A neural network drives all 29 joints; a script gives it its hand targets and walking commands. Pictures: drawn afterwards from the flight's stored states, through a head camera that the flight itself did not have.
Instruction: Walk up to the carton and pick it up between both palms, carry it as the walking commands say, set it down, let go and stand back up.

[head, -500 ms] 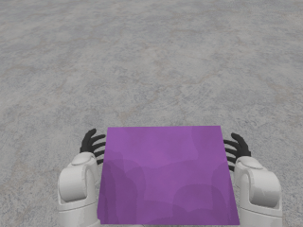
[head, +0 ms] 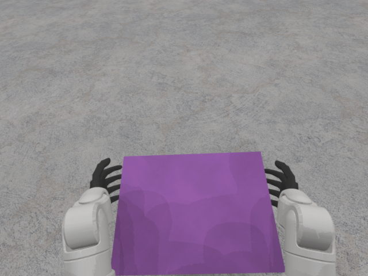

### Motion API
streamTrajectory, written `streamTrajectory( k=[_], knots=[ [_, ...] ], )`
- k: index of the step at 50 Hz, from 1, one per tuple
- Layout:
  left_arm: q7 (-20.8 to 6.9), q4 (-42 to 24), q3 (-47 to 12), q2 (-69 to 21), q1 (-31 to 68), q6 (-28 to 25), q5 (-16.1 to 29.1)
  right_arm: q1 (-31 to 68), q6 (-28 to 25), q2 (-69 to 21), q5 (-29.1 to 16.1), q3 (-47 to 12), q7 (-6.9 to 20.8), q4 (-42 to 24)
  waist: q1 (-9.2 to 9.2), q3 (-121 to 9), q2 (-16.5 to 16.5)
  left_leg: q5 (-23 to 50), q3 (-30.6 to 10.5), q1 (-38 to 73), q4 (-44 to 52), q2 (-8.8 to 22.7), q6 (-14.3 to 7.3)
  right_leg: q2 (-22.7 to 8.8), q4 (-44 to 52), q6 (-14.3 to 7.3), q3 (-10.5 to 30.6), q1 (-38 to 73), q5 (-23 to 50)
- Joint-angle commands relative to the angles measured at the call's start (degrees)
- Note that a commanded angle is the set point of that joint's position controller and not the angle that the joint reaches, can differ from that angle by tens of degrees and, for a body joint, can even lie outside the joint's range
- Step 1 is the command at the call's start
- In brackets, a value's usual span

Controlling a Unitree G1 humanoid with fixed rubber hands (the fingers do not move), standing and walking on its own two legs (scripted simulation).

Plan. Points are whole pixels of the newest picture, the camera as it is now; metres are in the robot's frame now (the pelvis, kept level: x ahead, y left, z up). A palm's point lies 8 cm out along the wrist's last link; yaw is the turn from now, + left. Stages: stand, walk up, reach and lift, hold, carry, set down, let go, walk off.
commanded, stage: carry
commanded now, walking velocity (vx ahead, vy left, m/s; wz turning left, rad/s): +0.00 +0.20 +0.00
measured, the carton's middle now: (193, 214) +0.25 +0.02 -0.01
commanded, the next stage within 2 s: none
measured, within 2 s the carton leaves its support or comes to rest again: neither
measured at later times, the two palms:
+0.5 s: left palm (16, 252) +0.14 +0.32 +0.08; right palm (234, 255) +0.15 -0.05 +0.07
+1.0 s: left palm out of the picture +0.06 +0.35 +0.10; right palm out of the picture +0.07 -0.02 +0.09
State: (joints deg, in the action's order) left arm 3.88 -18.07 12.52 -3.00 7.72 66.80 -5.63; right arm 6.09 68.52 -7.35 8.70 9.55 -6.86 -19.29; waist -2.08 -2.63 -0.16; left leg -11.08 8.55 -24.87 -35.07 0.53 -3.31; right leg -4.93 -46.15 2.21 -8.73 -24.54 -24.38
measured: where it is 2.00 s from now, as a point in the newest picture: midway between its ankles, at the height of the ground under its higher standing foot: outside the picture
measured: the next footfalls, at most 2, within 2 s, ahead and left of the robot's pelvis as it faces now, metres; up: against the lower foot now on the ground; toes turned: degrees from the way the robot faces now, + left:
right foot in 0.02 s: +0.06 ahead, -0.09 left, +0.00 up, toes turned -10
left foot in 0.28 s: +0.01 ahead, +0.22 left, +0.00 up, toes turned +7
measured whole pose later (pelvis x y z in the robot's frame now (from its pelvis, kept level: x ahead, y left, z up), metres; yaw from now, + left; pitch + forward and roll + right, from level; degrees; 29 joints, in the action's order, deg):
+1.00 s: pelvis -0.19 +0.16 +0.01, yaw +1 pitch +1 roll -2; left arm 6.5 -17.8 10.0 -4.6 8.3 68.7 -6.5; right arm 7.5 70.9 -3.6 7.4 10.7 -5.2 -17.9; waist -0.6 -3.4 2.7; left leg -7.6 12.7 -25.3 -23.5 2.4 -0.1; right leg -1.8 -28.4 -0.7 -8.8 -16.3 -12.6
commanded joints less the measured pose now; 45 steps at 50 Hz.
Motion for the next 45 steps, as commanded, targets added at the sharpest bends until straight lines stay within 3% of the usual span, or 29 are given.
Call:
streamTrajectory(
  k=[1, 2, 3, 4, 5, 6, 8, 10, 12, 14, 15, 16, 17, 19, 23, 24, 25, 27, 28, 30, 31, 33, 34, 36, 38, 39, 40, 43, 45],
  knots=[
    [-19.5, -5.5, -45.4, -53.5, 34.2, 1.3, 27.4, 32.6, -0.6, -47.0, -24.6, -40.2, 19.9, -4.4, 1.37, -16.4, 1.5, -6.7, -8.4, 5.4, 8.5, 11.1, -3.3, -2.2, 23.5, -0.8, 3.2, 12.7, 9.7],
    [-19.8, -5.5, -45.3, -52.2, 32.4, 1.5, 27.4, 30.8, -0.9, -46.5, -24.6, -41.6, 19.7, -6.3, 1.41, -17.1, -10.9, -6.6, -5.4, -3.1, -2.3, 5.9, 1.0, -14.2, 30.6, -3.3, 19.8, 20.6, 4.6],
    [-19.9, -0.1, -44.2, -51.7, 24.1, 1.3, 25.8, 32.7, -0.8, -43.3, -24.6, -42.8, 19.4, -9.6, 1.61, -14.6, -22.0, -16.3, -4.1, -14.9, -12.4, 1.0, 3.4, -27.6, 33.1, -10.2, 35.1, 18.8, 6.7],
    [-19.2, -0.6, -43.9, -52.6, 24.1, 1.1, 24.9, 37.1, -0.1, -43.7, -26.2, -42.8, 20.3, -10.9, 0.92, -11.1, -17.7, -15.3, -10.8, -9.9, -24.2, 5.1, 2.8, -29.1, 34.5, -15.5, 36.2, 8.6, 4.2],
    [-19.2, -4.5, -44.3, -53.1, 26.9, 1.0, 25.5, 35.9, -0.4, -45.5, -27.4, -43.5, 20.3, -8.3, 0.95, -10.2, -9.6, -13.5, -9.9, -8.4, -24.9, 4.1, 3.4, -22.9, 31.8, -12.4, 26.6, 10.3, 11.3],
    [-18.8, -8.3, -45.8, -53.8, 30.3, 0.5, 26.4, 36.9, -1.0, -46.7, -28.6, -44.4, 20.7, -10.4, 1.32, -14.6, -7.9, -12.6, -10.4, -7.1, -20.4, 4.7, 3.6, -19.1, 28.5, -9.8, 19.9, 13.3, 18.5],
    [-17.9, -8.5, -44.7, -52.5, 31.3, 0.6, 24.3, 37.9, -1.1, -47.2, -29.1, -44.7, 21.3, -9.4, 2.19, -13.7, -12.8, -11.0, -7.0, 0.5, -14.6, 3.3, 3.9, -13.4, 27.5, -5.9, 10.1, 5.9, 16.7],
    [-17.5, -7.1, -43.0, -50.3, 26.7, 0.9, 21.8, 34.1, -0.6, -45.7, -29.1, -43.7, 21.7, -6.5, 2.37, -17.5, -16.3, -11.0, -5.6, 2.7, -7.3, 2.3, 3.5, -13.1, 27.0, -5.6, 7.9, 8.4, 10.1],
    [-17.2, -8.1, -43.1, -50.0, 27.8, 1.3, 21.7, 34.9, 0.0, -46.4, -29.4, -44.0, 21.6, -5.4, 2.32, -17.2, -13.8, -8.7, -0.4, 5.4, 1.8, 0.0, 3.5, -13.4, 24.0, -6.0, 8.9, 10.6, 12.7],
    [-16.0, -8.9, -44.5, -48.6, 24.8, 1.6, 21.1, 29.5, 0.5, -45.3, -30.1, -42.8, 21.9, -3.3, 3.18, -19.7, -5.0, -6.3, -3.9, 14.4, 16.5, 2.5, 2.4, -10.4, 16.6, -3.6, 6.5, 6.9, 16.7],
    [-16.1, -6.0, -44.7, -49.4, 24.1, 1.9, 21.3, 32.8, 0.3, -45.7, -30.3, -42.8, 22.3, -3.8, 3.1, -17.8, 3.7, 2.2, -14.3, 16.8, 18.4, 11.8, 0.9, -5.3, 8.6, 0.9, 1.6, 0.3, 11.1],
    [-16.2, -8.9, -45.1, -50.6, 26.4, 1.7, 22.2, 27.5, 0.1, -45.5, -29.2, -42.1, 22.3, -1.8, 3.46, -18.2, 18.3, 7.1, -21.7, 16.8, 17.4, 18.0, -3.4, -0.1, 3.5, 2.9, -1.6, -7.3, -4.9],
    [-16.9, -11.9, -45.7, -50.9, 34.0, 1.7, 23.4, 32.5, -0.8, -47.4, -29.1, -42.5, 22.6, -4.2, 3.59, -16.7, 20.0, 2.3, -17.0, 9.9, 16.8, 16.3, -5.0, -1.8, -5.1, 1.7, 1.2, -3.0, -5.3],
    [-17.4, -6.4, -46.2, -53.7, 30.8, 1.7, 24.3, 32.6, -0.4, -45.8, -28.6, -41.3, 22.1, -5.2, 3.41, -15.9, 9.2, -3.4, -13.9, 7.4, 17.3, 14.4, -3.5, -0.3, -9.5, 1.0, 2.1, -3.5, -4.3],
    [-18.8, -4.5, -46.7, -53.6, 31.5, 1.5, 26.4, 33.4, -1.0, -46.3, -25.9, -39.9, 20.7, -6.3, 2.26, -20.2, 12.4, -1.3, -8.8, 11.7, 12.1, 12.1, -3.7, 0.6, 8.5, 0.7, 0.8, 3.4, 2.9],
    [-19.1, -7.3, -47.4, -53.5, 34.4, 1.4, 27.3, 32.6, -1.0, -46.4, -24.7, -40.0, 20.4, -5.8, 1.8, -19.6, 9.6, -4.4, -9.1, 8.7, 12.3, 12.6, -2.2, 0.2, 15.4, 0.2, 0.3, 9.0, 8.1],
    [-19.3, -5.6, -46.6, -53.3, 34.3, 1.6, 27.3, 31.8, -0.6, -45.9, -24.0, -38.9, 20.3, -4.2, 2.03, -20.1, 6.3, -9.3, -9.3, 7.5, 12.1, 11.1, -1.0, -0.6, 20.5, -0.3, 2.5, 12.6, 10.5],
    [-19.5, -1.2, -45.8, -52.6, 28.1, 1.6, 26.7, 34.9, -0.6, -45.1, -25.6, -41.6, 20.1, -8.1, 2.3, -16.5, -11.0, -8.9, -6.0, 2.5, 7.5, 5.5, 2.6, -11.1, 27.5, -3.1, 16.4, 9.2, -2.9],
    [-19.0, -3.6, -46.3, -54.8, 29.7, 1.0, 26.5, 38.1, -0.4, -46.1, -27.0, -42.1, 20.5, -10.1, 2.31, -15.0, -12.1, -7.5, -3.9, 15.0, -1.7, 4.1, 2.6, -12.2, 31.0, -5.4, 16.8, -4.8, -10.2],
    [-18.8, -5.7, -46.3, -54.3, 33.1, 1.7, 27.2, 36.2, -0.4, -46.4, -26.8, -41.9, 20.4, -8.7, 3.15, -15.5, -2.6, -7.0, -9.4, 15.1, 8.5, 8.1, 1.1, -5.9, 25.8, -1.6, 7.1, -3.7, -4.8],
    [-18.5, -6.0, -45.1, -52.7, 31.9, 1.6, 26.0, 37.0, 0.0, -47.2, -27.4, -41.7, 20.7, -7.4, 2.68, -16.3, -2.8, -10.3, -12.0, 12.1, 13.3, 9.8, 0.6, -3.5, 22.0, -0.6, 5.4, 0.0, -1.4],
    [-17.7, -5.3, -44.9, -51.6, 29.7, 1.6, 24.2, 36.5, 0.3, -45.1, -28.3, -42.1, 21.5, -7.8, 2.78, -16.4, 2.5, -30.0, -18.5, 4.0, 25.4, 15.9, 0.9, 2.3, 11.7, 0.4, -0.8, 5.6, 1.6],
    [-17.2, -7.1, -46.1, -53.1, 33.8, 1.9, 24.7, 35.1, 1.0, -46.0, -28.2, -40.9, 21.5, -4.6, 2.71, -16.4, 8.2, -33.0, -20.0, 3.6, 27.9, 17.4, 0.9, 1.8, 7.9, -0.3, 1.1, 6.8, 0.6],
    [-17.4, -6.0, -46.3, -53.1, 31.6, 1.8, 24.4, 35.1, 0.9, -45.8, -28.3, -40.4, 21.7, -5.0, 2.61, -17.2, 6.7, -29.5, -16.5, 3.7, 28.9, 16.7, 1.9, 3.1, 1.6, -0.6, 0.7, 5.8, 0.0],
    [-17.5, -5.2, -46.3, -53.1, 33.0, 2.1, 24.4, 34.3, 0.8, -45.4, -26.6, -38.7, 22.1, -3.3, 2.31, -17.0, 11.9, -25.3, -12.9, 5.3, 28.2, 15.4, 1.4, 3.1, 2.5, -1.9, 1.3, 5.1, -0.3],
    [-17.6, -3.1, -46.1, -53.4, 30.2, 2.4, 24.3, 33.1, 1.2, -45.8, -27.0, -39.1, 22.0, -2.8, 2.1, -17.1, 10.5, -23.9, -12.9, 6.5, 27.6, 15.7, 1.3, 3.4, 5.1, -2.5, 1.3, 5.4, -1.2],
    [-17.5, -4.3, -46.1, -53.3, 31.5, 2.4, 24.7, 32.2, 1.3, -46.0, -26.9, -39.0, 22.3, -2.1, 2.02, -17.2, 15.3, -24.2, -10.6, 4.7, 29.1, 13.8, 2.5, 5.0, 6.8, -3.2, -0.7, 9.0, -0.7],
    [-18.1, -1.2, -45.4, -53.6, 30.6, 2.8, 24.7, 34.0, 0.9, -45.1, -25.5, -39.3, 21.7, -2.2, 2.17, -17.5, 6.9, -16.7, -7.7, 11.0, 24.7, 11.9, 4.0, 3.0, 25.6, -3.8, -0.6, 12.5, 1.9],
    [-18.1, -4.6, -46.3, -52.7, 31.3, 1.9, 24.8, 33.9, 0.7, -45.8, -26.2, -40.7, 22.1, -4.5, 2.11, -17.1, 1.1, -11.5, -1.0, 12.5, 21.8, 7.1, 8.8, -0.8, 28.0, -5.3, 5.6, 9.1, -8.6]
  ],
)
